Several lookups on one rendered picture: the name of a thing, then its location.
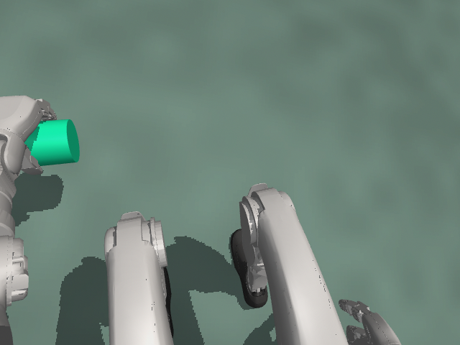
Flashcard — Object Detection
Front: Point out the left robot hand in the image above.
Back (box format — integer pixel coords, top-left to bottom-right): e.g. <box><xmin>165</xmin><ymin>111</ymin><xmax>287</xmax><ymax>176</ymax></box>
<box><xmin>0</xmin><ymin>96</ymin><xmax>57</xmax><ymax>175</ymax></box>

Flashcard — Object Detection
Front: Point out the right robot hand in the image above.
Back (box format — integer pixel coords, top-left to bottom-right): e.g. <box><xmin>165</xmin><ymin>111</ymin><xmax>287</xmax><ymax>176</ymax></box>
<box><xmin>339</xmin><ymin>299</ymin><xmax>402</xmax><ymax>345</ymax></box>

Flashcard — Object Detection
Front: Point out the left robot arm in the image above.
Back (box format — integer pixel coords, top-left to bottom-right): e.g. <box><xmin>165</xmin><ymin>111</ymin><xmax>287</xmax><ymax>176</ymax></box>
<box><xmin>0</xmin><ymin>129</ymin><xmax>29</xmax><ymax>345</ymax></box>

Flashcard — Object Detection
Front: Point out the right robot foot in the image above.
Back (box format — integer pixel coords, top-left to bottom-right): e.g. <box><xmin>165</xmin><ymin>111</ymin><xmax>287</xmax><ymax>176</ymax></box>
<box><xmin>231</xmin><ymin>229</ymin><xmax>268</xmax><ymax>308</ymax></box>

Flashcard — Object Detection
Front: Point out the can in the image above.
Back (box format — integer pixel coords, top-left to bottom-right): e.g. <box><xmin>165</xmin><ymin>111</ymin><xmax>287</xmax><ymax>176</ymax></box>
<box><xmin>24</xmin><ymin>119</ymin><xmax>80</xmax><ymax>166</ymax></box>

